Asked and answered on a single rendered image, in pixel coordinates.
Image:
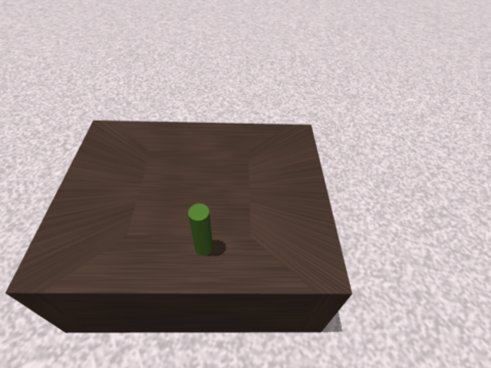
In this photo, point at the can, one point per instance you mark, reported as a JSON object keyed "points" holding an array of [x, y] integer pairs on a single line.
{"points": [[201, 229]]}

